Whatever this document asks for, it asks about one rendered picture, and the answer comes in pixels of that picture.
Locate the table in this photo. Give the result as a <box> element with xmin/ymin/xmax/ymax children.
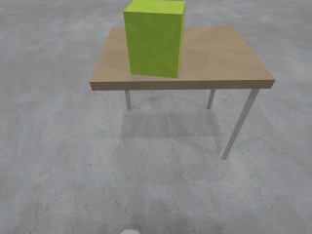
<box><xmin>90</xmin><ymin>26</ymin><xmax>276</xmax><ymax>160</ymax></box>

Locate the carton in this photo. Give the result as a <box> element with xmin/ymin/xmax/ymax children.
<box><xmin>123</xmin><ymin>0</ymin><xmax>186</xmax><ymax>79</ymax></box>

